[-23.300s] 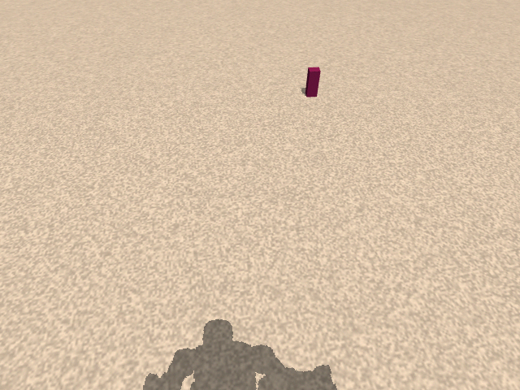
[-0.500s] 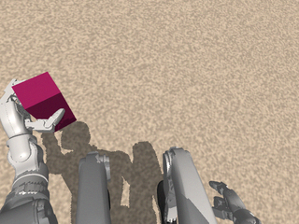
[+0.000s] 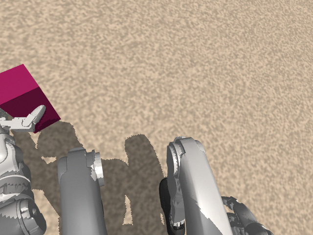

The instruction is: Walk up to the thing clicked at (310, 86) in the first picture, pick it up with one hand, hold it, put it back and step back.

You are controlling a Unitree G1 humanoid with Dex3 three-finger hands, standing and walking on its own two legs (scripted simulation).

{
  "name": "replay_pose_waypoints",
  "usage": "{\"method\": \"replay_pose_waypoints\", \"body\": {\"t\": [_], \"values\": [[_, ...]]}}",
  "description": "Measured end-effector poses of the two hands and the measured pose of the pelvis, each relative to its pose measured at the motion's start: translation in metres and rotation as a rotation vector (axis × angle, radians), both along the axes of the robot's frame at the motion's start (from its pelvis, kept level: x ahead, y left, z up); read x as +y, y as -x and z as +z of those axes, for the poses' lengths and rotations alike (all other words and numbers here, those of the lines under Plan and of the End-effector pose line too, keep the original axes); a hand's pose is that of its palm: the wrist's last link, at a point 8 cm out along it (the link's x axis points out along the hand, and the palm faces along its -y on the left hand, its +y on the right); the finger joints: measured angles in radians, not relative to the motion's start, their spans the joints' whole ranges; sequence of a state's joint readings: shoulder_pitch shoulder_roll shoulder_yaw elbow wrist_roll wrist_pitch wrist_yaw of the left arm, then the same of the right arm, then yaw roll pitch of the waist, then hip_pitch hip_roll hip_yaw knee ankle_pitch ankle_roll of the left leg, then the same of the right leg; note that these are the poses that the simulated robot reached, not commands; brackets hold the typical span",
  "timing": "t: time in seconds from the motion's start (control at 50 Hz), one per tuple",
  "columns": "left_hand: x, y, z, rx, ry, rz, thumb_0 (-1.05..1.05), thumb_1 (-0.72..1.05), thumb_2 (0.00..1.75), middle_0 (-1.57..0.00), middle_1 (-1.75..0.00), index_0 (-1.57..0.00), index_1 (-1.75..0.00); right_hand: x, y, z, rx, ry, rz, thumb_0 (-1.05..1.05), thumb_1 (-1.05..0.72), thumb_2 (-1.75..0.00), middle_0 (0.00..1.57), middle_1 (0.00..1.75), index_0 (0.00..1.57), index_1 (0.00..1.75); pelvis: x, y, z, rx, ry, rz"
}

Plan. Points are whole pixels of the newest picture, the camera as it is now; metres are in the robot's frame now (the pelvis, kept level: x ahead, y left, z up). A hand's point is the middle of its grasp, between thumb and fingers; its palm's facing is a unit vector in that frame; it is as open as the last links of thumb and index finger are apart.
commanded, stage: crouch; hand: left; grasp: from the side
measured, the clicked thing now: (30, 104) +0.44 +0.27 -0.08
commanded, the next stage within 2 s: lower in 0.38 s
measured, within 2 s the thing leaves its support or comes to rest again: rests again in 1.76 s
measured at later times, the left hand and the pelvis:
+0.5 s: hand (28, 110) +0.44 +0.28 -0.11, palm faces +0.32 -0.95 -0.01, open 10.0 cm; pelvis +0.00 +0.01 -0.03, yaw -3 degrees
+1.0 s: hand (37, 116) +0.44 +0.28 -0.17, palm faces +0.35 -0.94 +0.01, open 10.0 cm; pelvis +0.00 +0.01 -0.05, yaw -5 degrees
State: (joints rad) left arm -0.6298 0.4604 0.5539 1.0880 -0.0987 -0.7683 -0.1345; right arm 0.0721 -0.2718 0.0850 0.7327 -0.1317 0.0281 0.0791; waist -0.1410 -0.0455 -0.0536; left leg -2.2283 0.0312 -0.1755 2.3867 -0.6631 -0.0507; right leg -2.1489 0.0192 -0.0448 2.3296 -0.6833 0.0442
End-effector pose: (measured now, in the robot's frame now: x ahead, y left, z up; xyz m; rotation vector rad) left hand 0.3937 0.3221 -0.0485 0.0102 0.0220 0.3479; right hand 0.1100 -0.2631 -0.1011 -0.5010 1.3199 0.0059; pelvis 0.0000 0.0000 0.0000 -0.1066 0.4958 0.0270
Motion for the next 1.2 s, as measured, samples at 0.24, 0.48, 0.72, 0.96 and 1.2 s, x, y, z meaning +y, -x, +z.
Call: {"method": "replay_pose_waypoints", "body": {"t": [0.24, 0.48, 0.72, 0.96, 1.2], "values": [[0.002, -0.002, -0.033, 0.008, 0.007, -0.016, 0.0, -0.37, 1.09, -0.71, -1.02, -0.73, -1.0, -0.002, -0.014, -0.007, 0.009, 0.037, 0.066, 0.01, -0.92, -0.91, 0.2, 0.3, 0.2, 0.3, 0.003, -0.003, -0.017, -0.028, 0.025, -0.012], [0.004, -0.006, -0.055, 0.003, 0.001, -0.025, 0.0, -0.37, 1.09, -0.71, -1.02, -0.73, -0.99, 0.001, -0.017, -0.014, 0.03, 0.054, 0.107, 0.01, -0.93, -0.91, 0.2, 0.3, 0.2, 0.3, 0.006, -0.003, -0.03, -0.059, 0.044, -0.023], [0.004, -0.007, -0.087, 0.028, 0.024, -0.005, 0.0, -0.37, 1.09, -0.71, -1.02, -0.73, -0.99, 0.003, -0.014, -0.014, 0.059, 0.078, 0.155, 0.01, -0.93, -0.91, 0.2, 0.3, 0.2, 0.3, 0.009, -0.003, -0.04, -0.091, 0.067, -0.038], [0.004, -0.01, -0.117, 0.02, 0.033, 0.004, 0.0, -0.36, 1.08, -0.71, -1.01, -0.73, -0.99, 0.003, -0.015, -0.007, 0.091, 0.141, 0.238, 0.01, -0.93, -0.91, 0.2, 0.3, 0.2, 0.3, 0.012, -0.001, -0.048, -0.142, 0.097, -0.05], [0.006, -0.013, -0.133, 0.022, 0.039, 0.013, 0.0, -0.36, 1.07, -0.71, -1.01, -0.73, -0.98, 0.009, -0.014, 0.003, 0.1, 0.179, 0.304, 0.01, -0.92, -0.91, 0.2, 0.3, 0.2, 0.3, 0.018, 0.002, -0.051, -0.181, 0.129, -0.063]]}}
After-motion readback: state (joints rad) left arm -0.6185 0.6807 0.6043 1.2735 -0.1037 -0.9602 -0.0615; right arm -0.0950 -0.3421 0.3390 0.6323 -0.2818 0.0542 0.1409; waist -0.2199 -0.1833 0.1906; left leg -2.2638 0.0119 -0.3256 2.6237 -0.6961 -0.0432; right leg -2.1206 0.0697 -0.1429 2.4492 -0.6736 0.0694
